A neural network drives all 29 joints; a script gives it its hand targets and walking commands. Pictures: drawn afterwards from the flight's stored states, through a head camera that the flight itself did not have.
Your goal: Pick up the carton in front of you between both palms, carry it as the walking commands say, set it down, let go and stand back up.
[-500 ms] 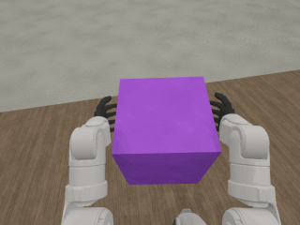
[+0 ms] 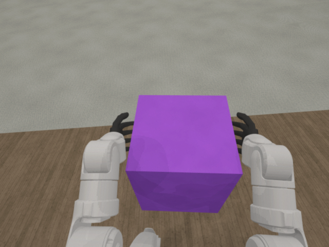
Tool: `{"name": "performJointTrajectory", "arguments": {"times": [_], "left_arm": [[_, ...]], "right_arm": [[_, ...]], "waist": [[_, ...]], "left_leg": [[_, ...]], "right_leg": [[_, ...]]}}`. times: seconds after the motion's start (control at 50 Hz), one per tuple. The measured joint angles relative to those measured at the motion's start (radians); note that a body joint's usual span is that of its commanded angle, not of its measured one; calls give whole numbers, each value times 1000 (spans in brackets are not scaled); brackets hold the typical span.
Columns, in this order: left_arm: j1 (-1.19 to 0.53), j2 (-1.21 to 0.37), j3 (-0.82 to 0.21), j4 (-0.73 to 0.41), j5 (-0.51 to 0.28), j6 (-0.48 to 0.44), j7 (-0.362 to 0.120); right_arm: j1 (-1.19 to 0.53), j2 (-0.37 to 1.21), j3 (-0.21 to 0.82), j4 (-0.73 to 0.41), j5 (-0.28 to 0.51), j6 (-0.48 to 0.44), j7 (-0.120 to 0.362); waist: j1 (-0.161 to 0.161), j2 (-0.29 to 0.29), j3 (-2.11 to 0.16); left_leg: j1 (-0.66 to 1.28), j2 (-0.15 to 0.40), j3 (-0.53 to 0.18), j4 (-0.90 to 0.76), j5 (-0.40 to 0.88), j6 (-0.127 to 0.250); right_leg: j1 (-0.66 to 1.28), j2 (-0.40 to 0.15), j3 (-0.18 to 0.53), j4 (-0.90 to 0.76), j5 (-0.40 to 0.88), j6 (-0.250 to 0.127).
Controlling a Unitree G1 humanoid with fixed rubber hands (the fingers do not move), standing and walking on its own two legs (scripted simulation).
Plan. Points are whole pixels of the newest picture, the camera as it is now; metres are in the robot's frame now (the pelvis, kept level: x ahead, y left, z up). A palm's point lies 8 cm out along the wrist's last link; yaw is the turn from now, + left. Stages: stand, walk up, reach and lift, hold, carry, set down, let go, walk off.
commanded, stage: carry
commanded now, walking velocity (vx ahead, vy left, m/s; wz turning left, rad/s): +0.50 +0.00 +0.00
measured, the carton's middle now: (180, 157) +0.35 +0.02 +0.01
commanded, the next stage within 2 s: none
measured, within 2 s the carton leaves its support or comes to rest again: neither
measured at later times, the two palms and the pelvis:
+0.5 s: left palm (137, 77) +0.64 +0.18 +0.04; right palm (227, 79) +0.62 -0.11 +0.05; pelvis +0.28 +0.05 -0.05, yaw -1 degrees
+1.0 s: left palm (147, 52) +0.91 +0.20 -0.03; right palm (214, 50) +0.93 -0.10 -0.03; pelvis +0.58 +0.03 -0.10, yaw +1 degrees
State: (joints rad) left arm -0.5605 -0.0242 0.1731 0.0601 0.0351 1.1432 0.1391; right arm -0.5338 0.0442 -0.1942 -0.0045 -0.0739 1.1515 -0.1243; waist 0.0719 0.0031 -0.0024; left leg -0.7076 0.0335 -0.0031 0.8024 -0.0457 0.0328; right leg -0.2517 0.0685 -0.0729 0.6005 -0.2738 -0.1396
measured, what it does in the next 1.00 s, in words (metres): goes down: left foot 0.06 m lower, then right foot 0.05 m lower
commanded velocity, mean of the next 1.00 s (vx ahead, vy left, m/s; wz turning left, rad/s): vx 0.50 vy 0.00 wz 0.00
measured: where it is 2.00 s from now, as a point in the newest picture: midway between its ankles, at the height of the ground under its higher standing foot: (175, 130)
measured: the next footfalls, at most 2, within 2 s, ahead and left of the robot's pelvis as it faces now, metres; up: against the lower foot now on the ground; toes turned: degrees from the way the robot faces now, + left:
left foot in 0.14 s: +0.26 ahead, +0.08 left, -0.06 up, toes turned +1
right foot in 0.72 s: +0.57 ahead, -0.01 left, -0.11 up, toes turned -1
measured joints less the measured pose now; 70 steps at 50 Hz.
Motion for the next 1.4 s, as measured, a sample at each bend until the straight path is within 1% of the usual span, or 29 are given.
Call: {"name": "performJointTrajectory", "arguments": {"times": [0.08, 0.12, 0.14, 0.16, 0.18, 0.22, 0.26, 0.32, 0.38, 0.46, 0.54, 0.62, 0.66, 0.7, 0.72, 0.74, 0.76, 0.78, 0.82, 0.92, 1.0, 1.1, 1.18, 1.22, 1.26, 1.28, 1.32, 1.36, 1.4], "left_arm": [[-34, -1, -4, -22, -4, -1, 0], [-51, 9, -1, -12, -10, 6, 0], [-61, 20, 0, 4, -15, 7, -1], [-78, 36, 0, 27, -21, 5, -2], [-89, 49, 4, 48, -27, 5, -4], [-84, 61, 4, 79, -35, 20, -4], [-78, 55, -10, 99, -25, 47, -4], [-69, 32, -12, 83, -1, 77, -2], [-55, 12, -3, 49, 19, 76, -2], [-31, -4, 8, -18, 33, 64, -2], [-18, -9, 21, -84, 35, 59, -1], [-11, -9, 38, -85, 35, 57, -1], [-13, -9, 41, -48, 42, 56, -3], [-25, -14, 37, 10, 58, 53, -7], [-35, -18, 34, 42, 67, 51, -9], [-44, -23, 30, 71, 75, 39, -9], [-47, -24, 24, 98, 80, 22, -10], [-42, -22, 17, 119, 79, 14, -10], [-15, -8, 3, 139, 62, 24, -10], [28, 20, -16, 104, 8, 36, -5], [25, 12, -8, 69, 1, 9, -2], [-1, 2, 0, 16, -3, -8, -2], [-34, 4, -1, -7, -9, -8, -2], [-50, 16, 3, 1, -16, 0, -2], [-78, 43, 4, 34, -27, -1, -5], [-86, 54, 5, 51, -34, 0, -5], [-81, 58, 2, 72, -34, 20, -4], [-70, 45, -7, 79, -20, 51, -3], [-64, 29, -6, 62, -2, 76, -3]], "right_arm": [[-11, 2, -21, -61, -4, 14, 0], [-33, 4, -24, -50, -9, 21, 0], [-45, 6, -25, -31, -14, 19, 0], [-56, 10, -24, -7, -21, 8, 0], [-74, 10, -18, 23, -27, 3, 0], [-91, 3, -3, 78, -29, 16, 1], [-73, -9, -2, 91, -15, 43, 0], [-44, -20, 1, 72, 14, 63, -9], [-38, -20, -8, 60, 28, 51, -11], [-48, -14, -15, 38, 36, 29, -12], [-62, -6, -14, 7, 39, 16, -12], [-69, 2, -8, 34, 34, 2, -11], [-70, -4, -3, 76, 30, -4, -6], [-69, -20, -1, 124, 30, -5, 1], [-72, -33, -1, 148, 33, -5, 6], [-80, -48, 1, 175, 39, -12, 11], [-85, -60, 3, 201, 45, -24, 14], [-83, -64, 5, 223, 47, -30, 14], [-64, -54, 18, 244, 38, -20, 14], [-32, -32, 37, 186, 15, 17, 7], [-12, -15, 21, 115, 5, 2, 3], [-1, -1, 0, 13, -4, -4, 0], [-16, 1, -16, -43, -8, 8, 0], [-39, 2, -17, -30, -15, 15, 0], [-65, 7, -14, 8, -26, 4, 0], [-81, 5, -8, 33, -29, 2, 0], [-91, -5, 2, 74, -23, 20, -5], [-71, -17, 3, 79, -2, 49, -8], [-53, -27, 5, 63, 23, 67, -13]], "waist": [[19, 11, -36], [18, 25, -65], [9, 21, -81], [-7, -12, -86], [-19, -28, -81], [-50, -5, -71], [-75, 16, -56], [-94, 16, -26], [-111, 10, -3], [-123, 9, 11], [-131, 7, 1], [-146, -2, -49], [-154, -6, -77], [-146, -19, -100], [-137, -24, -114], [-123, -12, -122], [-105, 7, -119], [-90, 17, -110], [-65, 4, -95], [-31, -8, -31], [-13, -7, -5], [3, -1, -7], [19, 13, -42], [12, 34, -71], [-15, -8, -88], [-34, -18, -82], [-66, 5, -65], [-89, 26, -47], [-102, 27, -25]], "left_leg": [[108, -43, 49, -272, 187, 22], [202, -55, 82, -401, 295, 37], [233, -61, 91, -397, 281, 48], [217, -87, 101, -329, 185, 59], [196, -101, 111, -255, 106, 69], [188, -100, 113, -173, 17, 83], [215, -99, 107, -163, -14, 86], [265, -100, 110, -179, -50, 95], [312, -105, 108, -194, -85, 97], [380, -109, 97, -219, -135, 93], [455, -115, 80, -242, -194, 85], [537, -128, 63, -233, -286, 75], [570, -137, 57, -174, -349, 68], [574, -151, 66, -15, -399, 51], [547, -152, 79, 111, -394, 33], [492, -144, 72, 260, -446, 17], [426, -133, 47, 398, -489, 7], [365, -124, 22, 496, -505, 8], [256, -101, 4, 556, -488, 12], [64, -10, -25, 349, -341, -1], [-22, 17, -27, 205, -170, -10], [4, -10, 14, -47, 45, 5], [130, -60, 72, -325, 244, 31], [231, -64, 100, -424, 347, 45], [225, -101, 110, -317, 111, 69], [198, -115, 116, -242, 38, 81], [191, -115, 119, -171, -4, 99], [220, -111, 114, -165, -20, 101], [257, -110, 114, -178, -45, 100]], "right_leg": [[59, 13, 14, 81, -136, 17], [74, 26, 14, 198, -220, 27], [61, 23, 11, 294, -252, 37], [23, 1, 25, 411, -282, 53], [-32, -3, 52, 541, -317, 74], [-146, 5, 72, 730, -313, 82], [-242, -12, 74, 760, -255, 83], [-361, -60, 82, 660, -174, 90], [-447, -99, 90, 562, -82, 105], [-509, -120, 87, 460, 48, 112], [-500, -104, 67, 311, 175, 99], [-412, -61, 17, 56, 323, 77], [-331, -31, -19, -93, 412, 64], [-223, -18, -56, -199, 508, 54], [-186, -17, -55, -187, 492, 21], [-181, -3, -46, -132, 335, -13], [-202, 15, -49, -59, 225, -45], [-214, 24, -56, -1, 186, -56], [-206, 19, -55, 47, 171, -54], [-127, 6, -42, 39, 110, -38], [-62, 1, -24, 9, 63, -25], [27, 6, 5, -5, -23, -7], [85, 23, 20, 100, -167, 9], [88, 42, 12, 253, -237, 25], [7, 13, 31, 498, -285, 64], [-55, 8, 54, 627, -316, 79], [-170, 6, 77, 785, -297, 84], [-266, -18, 84, 788, -240, 85], [-346, -52, 92, 711, -188, 90]]}}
